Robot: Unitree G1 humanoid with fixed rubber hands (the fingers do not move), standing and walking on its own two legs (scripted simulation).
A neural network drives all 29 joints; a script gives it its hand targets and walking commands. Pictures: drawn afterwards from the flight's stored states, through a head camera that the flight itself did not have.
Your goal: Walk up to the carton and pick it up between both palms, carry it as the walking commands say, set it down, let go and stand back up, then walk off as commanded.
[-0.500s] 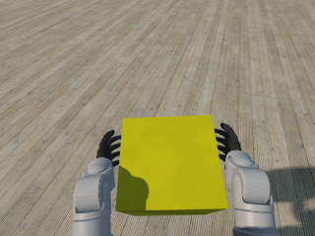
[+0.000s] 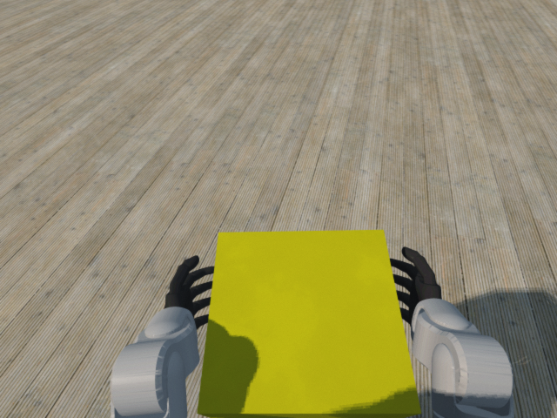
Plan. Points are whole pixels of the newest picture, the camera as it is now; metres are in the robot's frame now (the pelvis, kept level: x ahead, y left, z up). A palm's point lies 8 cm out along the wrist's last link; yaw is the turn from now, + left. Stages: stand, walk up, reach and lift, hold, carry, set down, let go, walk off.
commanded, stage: carry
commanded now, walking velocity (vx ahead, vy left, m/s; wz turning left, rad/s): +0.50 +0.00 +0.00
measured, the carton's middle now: (301, 337) +0.23 -0.01 +0.01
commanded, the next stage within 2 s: none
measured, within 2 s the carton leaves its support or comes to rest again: neither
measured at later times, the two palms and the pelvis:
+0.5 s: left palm (209, 168) +0.54 +0.15 +0.07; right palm (359, 150) +0.59 -0.15 +0.07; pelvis +0.33 -0.03 -0.01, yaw +5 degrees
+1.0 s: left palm (199, 84) +0.91 +0.21 +0.07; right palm (311, 76) +0.91 -0.08 +0.08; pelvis +0.67 +0.07 +0.00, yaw +0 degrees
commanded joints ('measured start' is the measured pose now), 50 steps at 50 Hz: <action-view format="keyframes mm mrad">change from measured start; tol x32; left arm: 1 -362 -772 -585 -80 -231 -54 -98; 50 -411 -855 -656 -148 -269 -99 -152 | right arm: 1 -396 778 645 -124 302 -9 115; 50 -371 854 655 -119 303 -52 167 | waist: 1 2 43 -107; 15 -6 155 -30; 19 51 -305 -269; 40 40 -155 4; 44 -6 318 -292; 50 10 69 -195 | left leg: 1 320 308 -369 -277 35 67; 16 359 186 -21 71 725 -15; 20 -411 3 -244 955 -225 -64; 41 44 -17 53 31 152 -60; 44 655 436 -791 -171 22 173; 50 324 325 -342 -213 145 46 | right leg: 1 -238 -48 25 -77 119 0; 16 189 115 -215 -595 265 -71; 19 799 -313 601 -798 66 -282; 38 516 -161 -65 -861 441 -125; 42 322 -103 -163 -406 626 -21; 45 -257 20 54 296 -133 8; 50 -161 -63 56 69 77 3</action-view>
